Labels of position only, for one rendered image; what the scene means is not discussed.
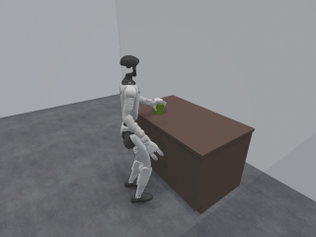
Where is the right robot forearm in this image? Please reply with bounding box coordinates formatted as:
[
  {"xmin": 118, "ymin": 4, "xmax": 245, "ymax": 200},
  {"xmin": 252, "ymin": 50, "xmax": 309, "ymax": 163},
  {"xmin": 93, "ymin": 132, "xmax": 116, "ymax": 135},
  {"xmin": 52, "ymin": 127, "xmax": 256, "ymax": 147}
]
[{"xmin": 124, "ymin": 116, "xmax": 151, "ymax": 145}]

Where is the left robot hand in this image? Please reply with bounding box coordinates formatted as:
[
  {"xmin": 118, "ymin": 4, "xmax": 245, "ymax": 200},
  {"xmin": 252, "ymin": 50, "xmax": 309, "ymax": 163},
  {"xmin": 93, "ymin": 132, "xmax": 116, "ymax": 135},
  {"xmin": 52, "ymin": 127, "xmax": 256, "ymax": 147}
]
[{"xmin": 152, "ymin": 98, "xmax": 167, "ymax": 111}]

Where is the robot right shin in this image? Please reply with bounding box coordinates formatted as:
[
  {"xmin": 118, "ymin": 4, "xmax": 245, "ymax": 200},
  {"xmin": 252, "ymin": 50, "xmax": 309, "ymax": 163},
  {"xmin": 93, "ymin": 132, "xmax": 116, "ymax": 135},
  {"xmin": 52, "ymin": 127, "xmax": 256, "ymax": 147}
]
[{"xmin": 136, "ymin": 167, "xmax": 152, "ymax": 198}]

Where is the right robot upper arm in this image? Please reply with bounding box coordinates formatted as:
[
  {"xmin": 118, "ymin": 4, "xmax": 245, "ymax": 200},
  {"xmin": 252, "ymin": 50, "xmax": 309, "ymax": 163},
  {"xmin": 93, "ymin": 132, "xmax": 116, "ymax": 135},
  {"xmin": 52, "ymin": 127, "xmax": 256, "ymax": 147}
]
[{"xmin": 122, "ymin": 86, "xmax": 136, "ymax": 123}]

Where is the robot left foot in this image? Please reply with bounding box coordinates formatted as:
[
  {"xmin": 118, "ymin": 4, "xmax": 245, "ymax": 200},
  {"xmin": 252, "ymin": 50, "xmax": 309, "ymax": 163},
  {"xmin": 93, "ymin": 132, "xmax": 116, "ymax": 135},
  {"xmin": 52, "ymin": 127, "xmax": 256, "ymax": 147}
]
[{"xmin": 124, "ymin": 180, "xmax": 137, "ymax": 188}]

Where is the left robot forearm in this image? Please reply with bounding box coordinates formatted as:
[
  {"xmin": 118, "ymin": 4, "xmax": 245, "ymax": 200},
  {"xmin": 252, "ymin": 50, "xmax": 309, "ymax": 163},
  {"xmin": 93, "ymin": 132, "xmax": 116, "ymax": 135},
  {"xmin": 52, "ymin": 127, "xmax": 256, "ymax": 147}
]
[{"xmin": 139, "ymin": 96, "xmax": 156, "ymax": 106}]

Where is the table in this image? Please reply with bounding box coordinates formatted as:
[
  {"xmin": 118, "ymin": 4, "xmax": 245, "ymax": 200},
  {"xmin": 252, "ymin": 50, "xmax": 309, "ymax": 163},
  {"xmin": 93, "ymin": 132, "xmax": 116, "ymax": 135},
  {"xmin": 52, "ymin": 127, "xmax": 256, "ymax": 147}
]
[{"xmin": 131, "ymin": 95, "xmax": 255, "ymax": 214}]

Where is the sponge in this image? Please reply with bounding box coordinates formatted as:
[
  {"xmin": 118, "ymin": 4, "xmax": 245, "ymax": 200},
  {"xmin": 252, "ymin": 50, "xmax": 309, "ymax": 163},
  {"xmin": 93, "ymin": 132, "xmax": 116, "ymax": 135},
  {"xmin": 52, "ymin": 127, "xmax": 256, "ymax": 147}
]
[{"xmin": 152, "ymin": 103, "xmax": 165, "ymax": 116}]

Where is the right robot hand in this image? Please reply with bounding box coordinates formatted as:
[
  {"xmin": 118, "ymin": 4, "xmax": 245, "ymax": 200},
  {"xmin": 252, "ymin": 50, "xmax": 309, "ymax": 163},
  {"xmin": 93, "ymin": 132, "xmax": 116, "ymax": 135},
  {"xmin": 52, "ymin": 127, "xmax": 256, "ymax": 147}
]
[{"xmin": 145, "ymin": 141, "xmax": 164, "ymax": 161}]

